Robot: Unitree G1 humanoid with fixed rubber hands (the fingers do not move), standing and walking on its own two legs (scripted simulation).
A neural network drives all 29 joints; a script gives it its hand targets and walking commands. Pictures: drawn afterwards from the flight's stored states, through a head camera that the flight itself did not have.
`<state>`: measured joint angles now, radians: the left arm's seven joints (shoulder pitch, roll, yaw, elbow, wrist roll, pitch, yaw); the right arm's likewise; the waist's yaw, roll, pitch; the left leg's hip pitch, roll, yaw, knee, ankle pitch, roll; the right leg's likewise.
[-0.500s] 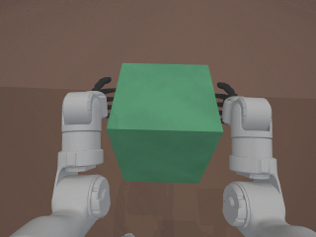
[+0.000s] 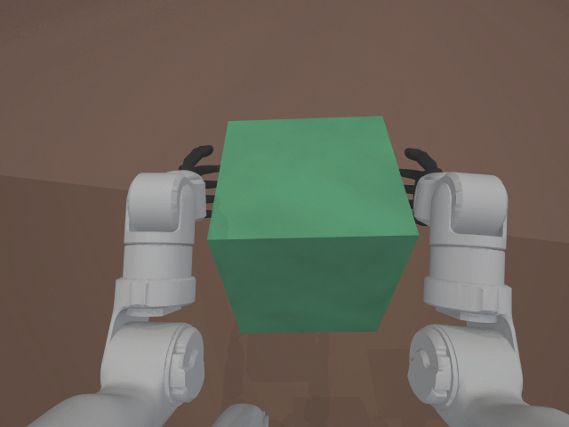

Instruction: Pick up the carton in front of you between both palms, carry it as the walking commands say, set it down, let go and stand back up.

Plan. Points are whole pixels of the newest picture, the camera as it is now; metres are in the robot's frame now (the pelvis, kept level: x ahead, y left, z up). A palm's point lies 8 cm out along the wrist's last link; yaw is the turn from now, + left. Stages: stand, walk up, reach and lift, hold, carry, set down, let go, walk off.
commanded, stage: carry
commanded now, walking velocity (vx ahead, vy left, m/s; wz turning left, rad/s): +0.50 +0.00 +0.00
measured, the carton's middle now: (306, 232) +0.37 +0.02 +0.07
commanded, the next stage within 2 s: none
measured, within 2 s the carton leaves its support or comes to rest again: neither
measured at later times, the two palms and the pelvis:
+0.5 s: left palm (235, 48) +0.68 +0.17 +0.19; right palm (407, 65) +0.65 -0.13 +0.18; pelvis +0.29 +0.04 +0.04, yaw -1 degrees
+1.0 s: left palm out of the picture +0.96 +0.17 +0.24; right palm out of the picture +0.98 -0.13 +0.24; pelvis +0.59 +0.01 +0.07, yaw +0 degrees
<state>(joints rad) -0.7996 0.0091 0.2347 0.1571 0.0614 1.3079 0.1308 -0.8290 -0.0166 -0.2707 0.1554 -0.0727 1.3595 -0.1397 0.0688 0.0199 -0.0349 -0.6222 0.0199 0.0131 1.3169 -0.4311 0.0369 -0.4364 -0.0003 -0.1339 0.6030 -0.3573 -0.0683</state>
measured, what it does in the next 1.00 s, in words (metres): climbs: left foot, then right foot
